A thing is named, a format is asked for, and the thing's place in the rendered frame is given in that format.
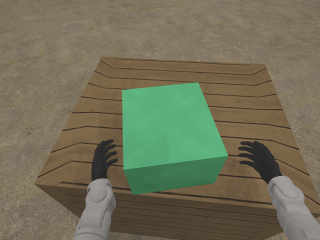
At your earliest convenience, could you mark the carton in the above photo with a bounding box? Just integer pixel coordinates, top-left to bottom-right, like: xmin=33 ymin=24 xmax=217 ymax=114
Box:
xmin=122 ymin=82 xmax=228 ymax=195

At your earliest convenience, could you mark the left robot forearm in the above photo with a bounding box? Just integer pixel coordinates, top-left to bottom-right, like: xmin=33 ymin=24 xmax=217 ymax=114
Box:
xmin=73 ymin=178 xmax=116 ymax=240

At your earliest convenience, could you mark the pedestal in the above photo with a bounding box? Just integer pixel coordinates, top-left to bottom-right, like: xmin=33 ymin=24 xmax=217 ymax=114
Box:
xmin=34 ymin=56 xmax=320 ymax=240

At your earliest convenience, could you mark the right robot forearm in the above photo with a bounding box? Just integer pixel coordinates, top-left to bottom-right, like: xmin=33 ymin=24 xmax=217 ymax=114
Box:
xmin=267 ymin=176 xmax=320 ymax=240

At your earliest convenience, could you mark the robot left hand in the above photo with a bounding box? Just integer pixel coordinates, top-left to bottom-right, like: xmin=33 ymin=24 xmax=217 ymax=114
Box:
xmin=91 ymin=139 xmax=118 ymax=182

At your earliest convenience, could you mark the robot right hand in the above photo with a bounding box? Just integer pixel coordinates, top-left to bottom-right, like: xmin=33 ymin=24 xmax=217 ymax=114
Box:
xmin=238 ymin=141 xmax=283 ymax=184

